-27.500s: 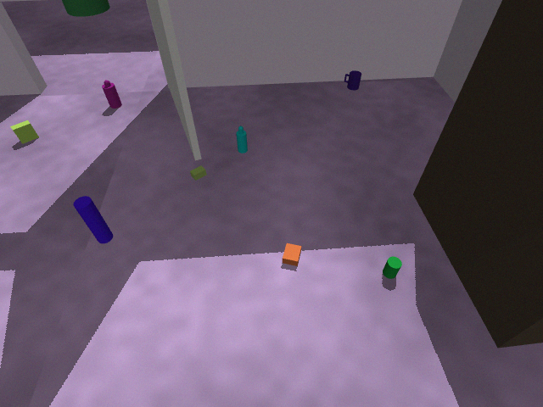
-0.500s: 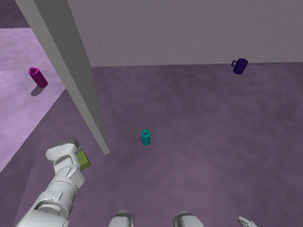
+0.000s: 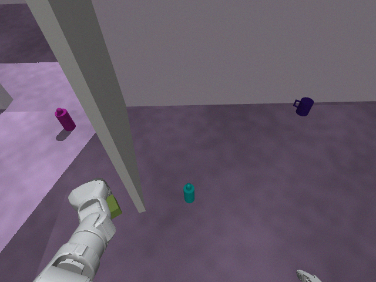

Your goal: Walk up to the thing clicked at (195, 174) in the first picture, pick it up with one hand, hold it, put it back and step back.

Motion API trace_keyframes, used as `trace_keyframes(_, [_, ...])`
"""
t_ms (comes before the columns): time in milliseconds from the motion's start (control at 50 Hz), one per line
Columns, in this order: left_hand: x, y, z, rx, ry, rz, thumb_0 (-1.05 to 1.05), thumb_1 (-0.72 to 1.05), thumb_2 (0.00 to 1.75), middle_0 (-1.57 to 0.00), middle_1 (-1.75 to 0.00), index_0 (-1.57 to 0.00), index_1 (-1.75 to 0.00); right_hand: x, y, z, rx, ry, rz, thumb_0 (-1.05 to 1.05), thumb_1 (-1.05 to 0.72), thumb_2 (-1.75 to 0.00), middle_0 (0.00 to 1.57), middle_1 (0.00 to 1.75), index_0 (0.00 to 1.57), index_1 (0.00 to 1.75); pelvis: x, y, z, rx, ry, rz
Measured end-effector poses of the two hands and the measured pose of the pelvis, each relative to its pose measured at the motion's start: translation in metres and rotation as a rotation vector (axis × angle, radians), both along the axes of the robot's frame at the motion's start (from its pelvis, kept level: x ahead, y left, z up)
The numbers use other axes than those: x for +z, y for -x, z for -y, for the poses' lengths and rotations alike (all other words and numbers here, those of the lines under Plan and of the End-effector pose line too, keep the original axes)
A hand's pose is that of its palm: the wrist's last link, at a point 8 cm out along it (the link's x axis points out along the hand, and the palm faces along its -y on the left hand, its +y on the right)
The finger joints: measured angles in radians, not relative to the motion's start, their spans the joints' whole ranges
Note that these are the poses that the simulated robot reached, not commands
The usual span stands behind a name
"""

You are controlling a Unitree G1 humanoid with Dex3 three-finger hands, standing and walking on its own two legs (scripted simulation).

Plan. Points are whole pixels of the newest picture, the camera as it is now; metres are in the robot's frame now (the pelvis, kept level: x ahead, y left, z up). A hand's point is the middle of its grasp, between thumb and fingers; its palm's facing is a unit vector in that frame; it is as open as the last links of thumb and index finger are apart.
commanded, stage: hold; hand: left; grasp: from above
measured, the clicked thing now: (104, 210) +0.33 +0.24 -0.12
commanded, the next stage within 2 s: crouch in 1.68 s
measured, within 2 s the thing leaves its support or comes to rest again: neither
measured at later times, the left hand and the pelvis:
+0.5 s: hand (94, 211) +0.30 +0.23 -0.04, palm faces -0.36 -0.25 -0.90, open 7.7 cm; pelvis +0.00 +0.00 +0.01, yaw +0 degrees
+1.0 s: hand (94, 212) +0.29 +0.22 -0.03, palm faces -0.34 -0.26 -0.90, open 7.7 cm; pelvis -0.01 +0.00 +0.02, yaw +0 degrees
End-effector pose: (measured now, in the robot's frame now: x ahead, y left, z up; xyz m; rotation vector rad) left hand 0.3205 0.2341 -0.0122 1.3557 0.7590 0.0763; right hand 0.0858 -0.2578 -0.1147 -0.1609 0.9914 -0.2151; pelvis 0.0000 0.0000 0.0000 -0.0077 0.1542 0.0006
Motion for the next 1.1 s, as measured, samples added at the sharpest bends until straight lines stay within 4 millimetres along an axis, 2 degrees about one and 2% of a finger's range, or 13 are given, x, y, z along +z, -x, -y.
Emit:
trace_keyframes(260, [0.016, 0.006, 0.001, 0.012, -0.007, 0.006, 0.0, 0.39, 0.22, -0.8, -0.45, -0.85, -0.39, 0.009, -0.017, -0.009, 0.055, -0.042, 0.039, 0.01, -0.89, -0.89, 0.2, 0.29, 0.2, 0.3, 0.008, 0.0, -0.001, 0.001, -0.005, 0.038])
trace_keyframes(800, [0.037, 0.022, 0.003, 0.036, -0.009, 0.019, 0.0, 0.36, 0.27, -0.78, -0.5, -0.82, -0.45, 0.018, -0.023, -0.013, 0.096, -0.073, 0.088, 0.01, -0.9, -0.89, 0.2, 0.29, 0.2, 0.3, 0.015, 0.008, 0.001, 0.0, -0.01, 0.091])
trace_keyframes(1100, [0.047, 0.024, 0.007, 0.052, -0.011, 0.021, 0.0, 0.38, 0.23, -0.78, -0.49, -0.83, -0.44, 0.025, -0.043, -0.014, 0.118, -0.077, 0.141, 0.01, -0.9, -0.89, 0.2, 0.29, 0.19, 0.3, 0.017, 0.007, 0.004, 0.002, -0.012, 0.105])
